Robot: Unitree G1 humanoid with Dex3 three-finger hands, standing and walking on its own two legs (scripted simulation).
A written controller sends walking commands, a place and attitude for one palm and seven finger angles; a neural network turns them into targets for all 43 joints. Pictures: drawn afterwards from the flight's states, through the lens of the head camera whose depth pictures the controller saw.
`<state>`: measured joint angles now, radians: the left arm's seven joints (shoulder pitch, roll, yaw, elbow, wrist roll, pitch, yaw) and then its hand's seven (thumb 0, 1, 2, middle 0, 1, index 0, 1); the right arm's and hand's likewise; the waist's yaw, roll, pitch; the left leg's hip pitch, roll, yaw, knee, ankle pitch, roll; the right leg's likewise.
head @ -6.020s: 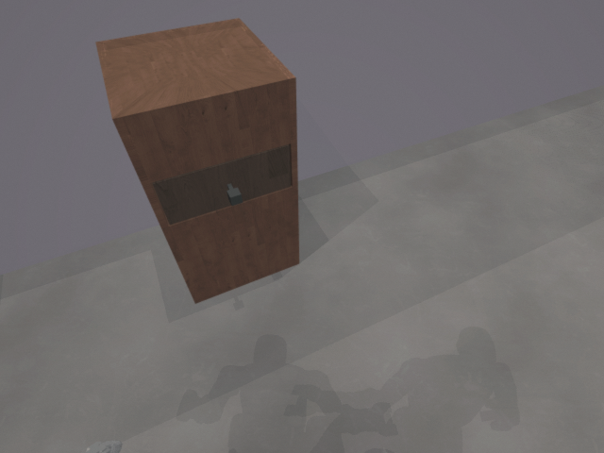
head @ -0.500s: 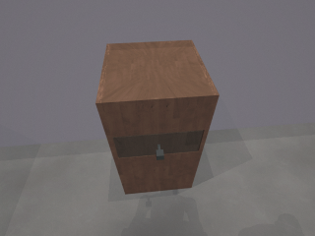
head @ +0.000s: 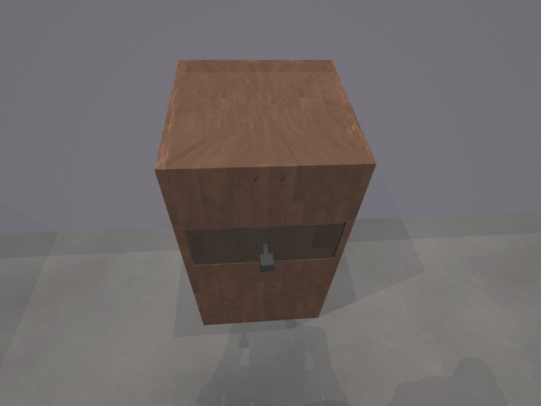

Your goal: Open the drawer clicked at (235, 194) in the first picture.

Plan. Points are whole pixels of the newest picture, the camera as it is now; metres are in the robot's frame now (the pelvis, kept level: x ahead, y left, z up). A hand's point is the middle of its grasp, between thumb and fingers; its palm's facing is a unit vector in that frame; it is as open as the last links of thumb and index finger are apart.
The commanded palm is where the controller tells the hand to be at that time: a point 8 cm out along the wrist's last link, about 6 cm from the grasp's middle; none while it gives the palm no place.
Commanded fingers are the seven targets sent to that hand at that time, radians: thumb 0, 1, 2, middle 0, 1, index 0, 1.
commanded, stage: shuffle to correct the standing spot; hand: left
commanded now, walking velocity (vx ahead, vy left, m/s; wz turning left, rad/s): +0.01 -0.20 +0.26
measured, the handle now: (266, 256) +0.50 +0.03 -0.25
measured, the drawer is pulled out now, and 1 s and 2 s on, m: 0.00 0.00 0.00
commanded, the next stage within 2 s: come to a stop and stand still in 0.92 s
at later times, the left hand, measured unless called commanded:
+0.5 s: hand out of the picture -0.02 +0.09 -0.19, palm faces +0.13 -0.98 -0.12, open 7.4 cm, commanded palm none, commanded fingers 0.00 0.90 0.90 -0.20 -0.30 -0.20 -0.30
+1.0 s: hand out of the picture +0.04 -0.02 -0.20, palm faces +0.11 -0.98 -0.13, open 7.3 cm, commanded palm none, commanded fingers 0.00 0.90 0.90 -0.20 -0.30 -0.20 -0.30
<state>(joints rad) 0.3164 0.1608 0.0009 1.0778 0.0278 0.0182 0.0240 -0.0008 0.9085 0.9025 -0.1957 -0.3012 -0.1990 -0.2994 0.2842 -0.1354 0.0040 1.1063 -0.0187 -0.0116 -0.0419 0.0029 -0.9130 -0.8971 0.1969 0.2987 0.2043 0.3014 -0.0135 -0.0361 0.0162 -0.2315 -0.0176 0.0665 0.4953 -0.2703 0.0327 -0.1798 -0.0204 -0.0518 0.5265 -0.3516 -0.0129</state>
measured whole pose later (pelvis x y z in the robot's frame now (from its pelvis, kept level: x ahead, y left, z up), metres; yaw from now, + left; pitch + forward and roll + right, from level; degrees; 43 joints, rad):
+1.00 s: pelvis +0.03 -0.20 -0.01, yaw +6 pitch +1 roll -1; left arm 0.27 0.19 0.05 0.96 0.04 0.08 0.00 0.00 0.92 0.90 -0.20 -0.30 -0.20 -0.30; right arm 0.23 -0.15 -0.01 0.99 -0.03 0.00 -0.05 0.00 -0.91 -0.90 0.20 0.30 0.20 0.30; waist -0.01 -0.06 0.03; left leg -0.31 0.04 0.13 0.66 -0.36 0.05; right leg -0.43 0.03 -0.04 0.93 -0.45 -0.01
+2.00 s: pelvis +0.04 -0.26 +0.00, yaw +5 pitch +0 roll +1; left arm 0.27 0.19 -0.01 0.99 0.02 0.01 0.02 0.00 0.91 0.90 -0.20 -0.30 -0.20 -0.30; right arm 0.26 -0.21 0.01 0.96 -0.02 -0.01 -0.01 0.00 -0.93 -0.90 0.20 0.30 0.21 0.30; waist 0.01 0.03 0.00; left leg -0.23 -0.01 0.10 0.51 -0.27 0.03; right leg -0.24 -0.06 0.02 0.55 -0.31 0.04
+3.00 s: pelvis +0.03 -0.28 +0.00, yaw +7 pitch +0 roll +2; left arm 0.28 0.16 0.05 1.03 0.03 0.03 0.04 0.00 0.91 0.90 -0.20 -0.30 -0.20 -0.30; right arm 0.27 -0.19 -0.04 1.02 -0.02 0.03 -0.02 0.00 -0.91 -0.90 0.19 0.30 0.20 0.30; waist 0.02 -0.03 0.05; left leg -0.25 -0.01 0.10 0.52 -0.25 0.01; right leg -0.27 -0.06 -0.01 0.61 -0.33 0.00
